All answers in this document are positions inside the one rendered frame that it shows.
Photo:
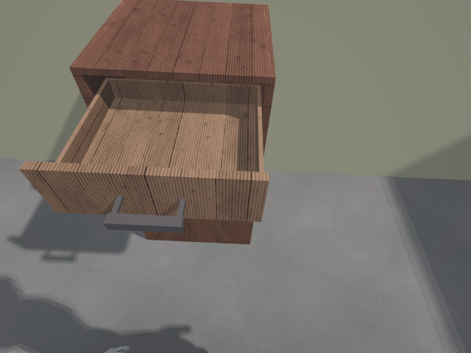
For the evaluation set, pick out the cabinet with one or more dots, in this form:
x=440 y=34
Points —
x=185 y=41

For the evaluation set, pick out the drawer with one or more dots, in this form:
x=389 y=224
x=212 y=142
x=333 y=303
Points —
x=154 y=142

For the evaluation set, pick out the handle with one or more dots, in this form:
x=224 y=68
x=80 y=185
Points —
x=145 y=223

